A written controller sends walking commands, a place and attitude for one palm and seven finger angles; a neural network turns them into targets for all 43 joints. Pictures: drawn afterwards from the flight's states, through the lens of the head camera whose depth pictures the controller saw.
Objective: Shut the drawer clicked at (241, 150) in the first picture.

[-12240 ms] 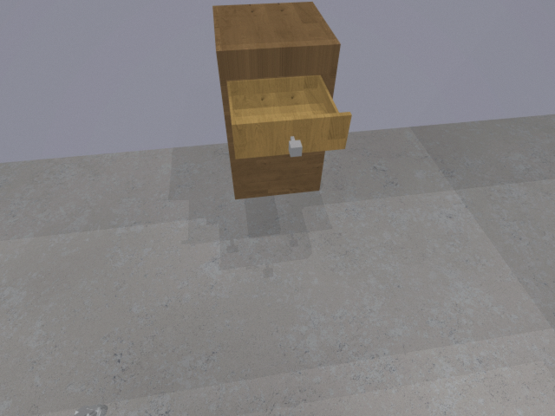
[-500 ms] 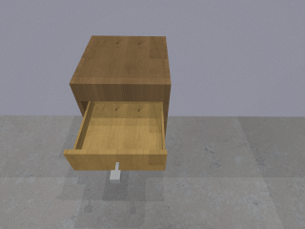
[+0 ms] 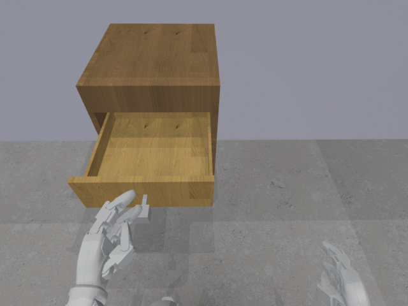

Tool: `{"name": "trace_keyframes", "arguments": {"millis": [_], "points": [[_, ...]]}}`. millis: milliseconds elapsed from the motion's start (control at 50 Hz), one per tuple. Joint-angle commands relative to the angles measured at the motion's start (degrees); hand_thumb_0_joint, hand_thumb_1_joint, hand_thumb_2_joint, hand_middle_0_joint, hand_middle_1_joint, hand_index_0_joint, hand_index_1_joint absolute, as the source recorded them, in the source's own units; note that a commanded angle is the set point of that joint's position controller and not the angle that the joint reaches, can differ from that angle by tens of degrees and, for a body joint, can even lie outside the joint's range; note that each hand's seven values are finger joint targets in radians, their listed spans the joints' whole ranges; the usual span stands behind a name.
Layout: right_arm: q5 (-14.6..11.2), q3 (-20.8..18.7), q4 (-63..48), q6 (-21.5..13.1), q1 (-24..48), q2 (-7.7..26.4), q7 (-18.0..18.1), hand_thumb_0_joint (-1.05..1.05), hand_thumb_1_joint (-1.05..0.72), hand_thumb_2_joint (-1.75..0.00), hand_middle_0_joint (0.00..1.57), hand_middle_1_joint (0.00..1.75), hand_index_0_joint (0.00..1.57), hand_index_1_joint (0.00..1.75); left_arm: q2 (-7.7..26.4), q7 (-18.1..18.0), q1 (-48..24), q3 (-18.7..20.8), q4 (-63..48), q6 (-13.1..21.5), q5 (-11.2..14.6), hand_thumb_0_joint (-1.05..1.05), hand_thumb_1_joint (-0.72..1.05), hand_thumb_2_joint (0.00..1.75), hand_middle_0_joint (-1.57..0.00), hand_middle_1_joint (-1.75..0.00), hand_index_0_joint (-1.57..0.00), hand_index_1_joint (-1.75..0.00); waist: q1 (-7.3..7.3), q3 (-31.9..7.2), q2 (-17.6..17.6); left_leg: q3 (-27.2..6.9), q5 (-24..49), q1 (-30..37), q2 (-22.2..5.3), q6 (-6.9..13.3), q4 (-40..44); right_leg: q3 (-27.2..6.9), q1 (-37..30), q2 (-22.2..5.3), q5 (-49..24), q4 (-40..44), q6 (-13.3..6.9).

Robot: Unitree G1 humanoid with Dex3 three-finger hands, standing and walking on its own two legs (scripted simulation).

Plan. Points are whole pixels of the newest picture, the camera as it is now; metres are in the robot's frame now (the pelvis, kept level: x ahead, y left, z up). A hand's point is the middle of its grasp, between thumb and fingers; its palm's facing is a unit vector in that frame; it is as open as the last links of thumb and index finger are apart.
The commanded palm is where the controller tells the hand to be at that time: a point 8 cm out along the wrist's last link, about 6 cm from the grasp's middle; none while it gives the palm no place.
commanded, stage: raise the hand and make a fist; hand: left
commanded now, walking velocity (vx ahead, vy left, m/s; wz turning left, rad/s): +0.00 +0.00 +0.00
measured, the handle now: (143, 207) +0.40 +0.18 -0.15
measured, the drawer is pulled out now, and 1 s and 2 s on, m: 0.28 0.28 0.28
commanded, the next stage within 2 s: bring the fist close to the handle in 1.60 s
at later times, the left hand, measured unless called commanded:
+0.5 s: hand (133, 274) +0.20 +0.14 -0.03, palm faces -0.02 -1.00 +0.01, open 4.0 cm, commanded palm +0.16 +0.21 -0.03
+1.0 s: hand (135, 275) +0.20 +0.14 -0.03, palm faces +0.01 -1.00 +0.03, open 3.1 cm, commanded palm +0.17 +0.19 -0.04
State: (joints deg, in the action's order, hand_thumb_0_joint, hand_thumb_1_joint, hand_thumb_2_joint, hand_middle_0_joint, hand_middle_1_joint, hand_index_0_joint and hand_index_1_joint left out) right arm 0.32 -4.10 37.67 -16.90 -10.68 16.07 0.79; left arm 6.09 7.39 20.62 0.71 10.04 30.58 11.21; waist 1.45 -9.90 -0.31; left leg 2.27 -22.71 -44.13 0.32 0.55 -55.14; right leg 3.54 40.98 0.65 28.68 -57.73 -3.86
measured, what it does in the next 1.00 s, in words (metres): lowers itself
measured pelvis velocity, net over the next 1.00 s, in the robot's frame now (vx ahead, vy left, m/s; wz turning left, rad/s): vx -0.02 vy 0.03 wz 0.00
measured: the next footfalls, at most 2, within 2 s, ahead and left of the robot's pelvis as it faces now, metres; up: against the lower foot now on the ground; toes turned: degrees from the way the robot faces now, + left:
none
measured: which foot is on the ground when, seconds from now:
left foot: down 0.00-1.00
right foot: down 0.00-1.00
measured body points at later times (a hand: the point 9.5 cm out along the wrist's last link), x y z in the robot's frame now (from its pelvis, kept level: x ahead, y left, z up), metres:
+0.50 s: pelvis -0.03 -0.01 -0.07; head +0.05 -0.02 +0.38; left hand +0.19 +0.20 -0.03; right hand +0.14 -0.23 -0.17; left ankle +0.04 +0.11 -0.68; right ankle +0.00 -0.08 -0.68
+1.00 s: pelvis -0.02 +0.03 -0.07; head +0.06 +0.04 +0.37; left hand +0.19 +0.19 -0.03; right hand +0.20 -0.18 -0.14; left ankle +0.04 +0.12 -0.68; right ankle +0.00 -0.08 -0.68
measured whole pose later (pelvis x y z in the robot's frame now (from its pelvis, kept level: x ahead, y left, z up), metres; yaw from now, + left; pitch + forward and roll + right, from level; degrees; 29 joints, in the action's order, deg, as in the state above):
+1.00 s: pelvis -0.02 +0.03 -0.07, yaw +0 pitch +20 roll -3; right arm 1.3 1.4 24.4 -5.5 -8.7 11.4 -0.3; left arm 6.0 -1.2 26.3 -7.6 -5.3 27.0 4.4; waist 0.0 -11.1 1.8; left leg 0.2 -30.4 -68.2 -0.1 3.1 -78.3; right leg 6.2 61.9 0.5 35.2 -76.8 -2.0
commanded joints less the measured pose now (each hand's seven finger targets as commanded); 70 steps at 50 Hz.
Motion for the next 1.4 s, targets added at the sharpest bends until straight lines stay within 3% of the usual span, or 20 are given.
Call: {"name": "trace_keyframes", "arguments": {"millis": [0, 60, 120, 140, 200, 240, 260, 320, 360, 420, 440, 540, 580, 640, 680, 880, 960, 1040, 1260, 1380], "points": [[-0.48, -1.84, -15.90, 0.87, 7.91, 3.55, -1.49, 0.00, -0.90, -0.90, 0.20, 0.30, 0.20, 0.30, 6.49, 4.52, 16.03, 7.14, -6.14, 6.21, 0.50, 0.00, 0.90, 0.90, -0.52, -0.65, -0.52, -0.65, -6.98, -8.27, -3.02, -0.27, 5.40, -7.43, 2.43, 0.05, -5.20, -6.94, -1.80, -1.77, -12.65, 0.73, 1.85], [-1.12, -1.06, -20.31, 4.67, 8.48, 2.82, -0.39, 0.00, -0.90, -0.90, 0.20, 0.30, 0.20, 0.30, 7.10, 1.69, 8.58, 4.97, -17.14, 1.07, -0.15, 0.00, 0.90, 0.90, -0.58, -0.71, -0.58, -0.71, -5.13, -8.56, 0.95, -0.84, 1.77, -9.00, 2.31, 0.83, -7.92, -10.40, 0.89, -1.67, -6.39, 1.83, 1.85], [-0.80, -0.53, -19.70, 5.59, 4.41, 1.73, 0.96, 0.00, -0.90, -0.90, 0.20, 0.30, 0.20, 0.30, 8.75, -1.03, 0.89, 5.99, -26.75, 3.03, -0.29, 0.00, 0.90, 0.90, -0.64, -0.78, -0.64, -0.78, -1.91, -10.87, 2.77, -2.56, 2.62, -8.92, 0.58, 1.66, -11.99, -12.14, 3.03, -1.47, -8.17, 1.45, 2.64], [-0.53, -0.29, -18.85, 5.52, 2.92, 1.75, 1.35, 0.00, -0.90, -0.90, 0.20, 0.30, 0.20, 0.30, 9.54, -1.14, -2.47, 6.15, -30.09, 4.64, -0.15, 0.00, 0.90, 0.90, -0.66, -0.80, -0.66, -0.80, -0.56, -11.84, 1.53, -3.16, 2.93, -9.57, -0.01, 1.84, -13.25, -12.13, 4.18, -0.75, -8.57, 0.73, 2.86], [-0.08, 0.72, -16.67, 3.79, 2.69, 1.83, 1.88, 0.00, -0.90, -0.90, 0.20, 0.30, 0.20, 0.30, 8.19, 2.05, -3.66, 3.51, -28.37, 7.25, 0.90, 0.00, 0.90, 0.90, -0.72, -0.86, -0.72, -0.86, 1.58, -11.09, 3.08, -4.00, 2.43, -11.98, -0.75, 1.91, -16.17, -11.76, 6.56, -1.05, -8.76, 0.61, 3.57], [-0.50, 1.42, -15.38, 2.94, 2.94, 2.51, 2.35, 0.00, -0.90, -0.90, 0.20, 0.30, 0.20, 0.30, 7.60, 5.30, -4.25, 2.06, -22.87, 5.71, 1.70, 0.00, 0.90, 0.90, -0.76, -0.91, -0.76, -0.91, 3.11, -7.89, -0.29, -4.59, -0.10, -14.63, -1.17, 2.06, -17.24, -11.69, 9.36, -0.82, -3.55, 1.78, 3.79], [-0.62, 1.64, -15.17, 2.45, 3.00, 2.93, 2.57, 0.00, -0.90, -0.90, 0.20, 0.30, 0.20, 0.30, 7.12, 6.89, -4.60, 1.24, -21.69, 4.58, 2.44, 0.00, 0.90, 0.90, -0.78, -0.93, -0.78, -0.93, 3.09, -9.01, -0.55, -4.58, -1.16, -15.62, -1.06, 2.15, -17.83, -12.08, 8.95, -1.20, -1.61, 2.18, 4.16], [-1.45, 1.60, -15.57, 1.91, 3.20, 3.19, 3.04, 0.00, -0.90, -0.90, 0.20, 0.30, 0.20, 0.30, 8.63, 9.14, -0.09, 3.89, -19.01, -1.31, 3.85, 0.00, 0.90, 0.90, -0.84, -0.99, -0.84, -0.99, 0.24, -13.36, -1.23, -4.78, -1.10, -15.46, -0.79, 2.13, -16.21, -11.93, 5.18, -1.68, 0.53, 2.73, 4.24], [-1.75, 1.69, -15.76, 2.61, 3.95, 2.80, 3.07, 0.00, -0.90, -0.90, 0.20, 0.30, 0.20, 0.30, 9.72, 8.06, 1.18, 6.25, -18.61, -4.78, 3.94, 0.00, 0.90, 0.90, -0.88, -1.04, -0.88, -1.04, -1.30, -14.52, -1.49, -4.80, -0.32, -15.73, -0.60, 2.04, -15.52, -12.30, 3.00, -2.27, -0.08, 2.86, 4.55], [-1.43, 1.37, -15.72, 2.94, 4.14, 1.60, 2.65, 0.00, -0.90, -0.90, 0.20, 0.30, 0.20, 0.30, 9.74, 3.96, 2.85, 8.39, -21.92, -5.71, 3.62, 0.00, 0.90, 0.90, -0.94, -1.10, -0.94, -1.10, -2.94, -16.91, -0.72, -4.52, 1.65, -14.30, -0.62, 1.75, -13.77, -10.95, 1.09, -2.48, -3.78, 1.51, 4.53], [-1.28, 1.30, -15.22, 3.37, 4.69, 1.51, 2.67, 0.00, -0.90, -0.90, 0.20, 0.30, 0.20, 0.30, 10.10, 2.41, 3.26, 9.17, -20.15, -5.74, 3.10, 0.00, 0.90, 0.90, -0.96, -1.12, -0.96, -1.12, -2.83, -15.29, -3.53, -4.85, 1.60, -15.56, -0.86, 1.71, -13.72, -10.49, 1.63, -2.15, -4.17, 1.06, 4.60], [-0.59, 0.85, -14.92, 3.68, 4.38, 1.86, 1.87, 0.00, -0.90, -0.90, 0.20, 0.30, 0.20, 0.30, 7.80, -1.36, 4.57, 6.00, -20.99, -0.51, 1.05, 0.00, 0.90, 0.90, -1.06, -1.23, -1.06, -1.23, -1.82, -12.25, -2.71, -4.70, 0.25, -15.63, -0.86, 1.62, -12.76, -8.11, 6.48, -1.34, -1.34, -0.62, 3.57], [-0.52, 0.79, -15.51, 3.65, 3.85, 2.33, 1.44, 0.00, -0.90, -0.90, 0.20, 0.30, 0.20, 0.30, 5.75, -1.48, 6.12, 2.89, -21.19, 1.17, 0.40, 0.00, 0.90, 0.90, -1.10, -1.27, -1.10, -1.27, -1.24, -11.40, -0.51, -4.38, -0.78, -14.46, -0.65, 1.60, -12.15, -6.97, 8.93, -1.12, 1.28, -0.85, 2.93], [-0.45, 0.59, -16.00, 3.84, 3.18, 3.20, 1.34, 0.00, -0.90, -0.90, 0.20, 0.30, 0.20, 0.30, 4.82, -1.99, 6.40, 0.65, -21.05, 2.32, -0.33, 0.00, 0.90, 0.90, -1.16, -1.34, -1.16, -1.34, -0.11, -11.10, -1.31, -4.96, -1.45, -13.09, -0.85, 1.83, -11.82, -5.03, 12.00, -0.30, 2.49, -1.95, 2.41], [-0.25, 0.60, -16.96, 3.76, 2.75, 3.63, 1.13, 0.00, -0.90, -0.90, 0.20, 0.30, 0.20, 0.30, 3.95, -2.74, 6.09, -1.37, -24.45, 3.45, -1.08, 0.00, 0.90, 0.90, -1.20, -1.38, -1.20, -1.38, -0.53, -13.37, 2.37, -5.47, -1.51, -10.11, -0.89, 1.75, -10.96, -2.94, 14.07, -0.01, 2.00, -3.98, 1.84], [0.67, 1.49, -20.81, 7.53, 1.85, 3.63, -0.45, 0.00, -0.90, -0.90, 0.20, 0.30, 0.20, 0.30, 1.18, -8.41, 6.86, -7.61, -28.31, 1.08, -6.55, 0.00, 0.90, 0.90, -1.40, -1.60, -1.40, -1.60, -0.64, -15.72, 4.86, -8.85, 0.08, -3.98, -1.49, 0.81, -9.17, 0.79, 18.98, 0.45, -1.23, -8.35, 1.24], [0.77, 2.11, -21.91, 9.69, 2.26, 3.33, -0.65, 0.00, -0.90, -0.90, 0.20, 0.30, 0.20, 0.30, 1.28, -9.28, 6.23, -7.68, -27.08, -1.00, -7.90, 0.00, 0.90, 0.90, -1.40, -1.60, -1.40, -1.60, -0.42, -13.97, 2.94, -9.36, -1.51, -5.45, -1.38, 0.73, -9.11, 0.91, 19.32, 0.71, -0.68, -8.40, 1.30], [0.85, 2.48, -22.00, 10.58, 2.69, 3.02, -0.49, 0.00, -0.90, -0.90, 0.20, 0.30, 0.20, 0.30, 1.45, -9.24, 4.80, -7.73, -26.90, -1.39, -7.87, 0.00, 0.90, 0.90, -1.40, -1.60, -1.40, -1.60, -0.23, -14.00, 1.51, -9.45, -2.07, -6.46, -1.25, 0.73, -9.81, 0.66, 19.00, 0.91, -0.46, -8.27, 1.25], [0.72, 2.32, -22.52, 11.35, 2.17, 2.68, -0.93, 0.00, -0.90, -0.90, 0.20, 0.30, 0.20, 0.30, 1.34, -9.33, 8.88, -8.39, -29.47, -0.59, -7.84, 0.00, 0.90, 0.90, -1.40, -1.60, -1.40, -1.60, -0.91, -17.29, 2.70, -8.46, 3.63, -5.48, -1.13, 0.50, -11.28, 0.45, 17.45, 0.79, -4.14, -9.24, 1.17], [0.67, 2.10, -22.42, 11.43, 2.12, 2.37, -0.95, 0.00, -0.90, -0.90, 0.20, 0.30, 0.20, 0.30, 0.78, -10.10, 11.19, -8.62, -29.16, 0.19, -7.62, 0.00, 0.90, 0.90, -1.40, -1.60, -1.40, -1.60, -0.75, -16.13, 1.25, -7.14, 3.51, -8.08, -0.68, 0.85, -12.23, -0.31, 15.49, 0.83, -5.49, -8.48, 1.27]]}}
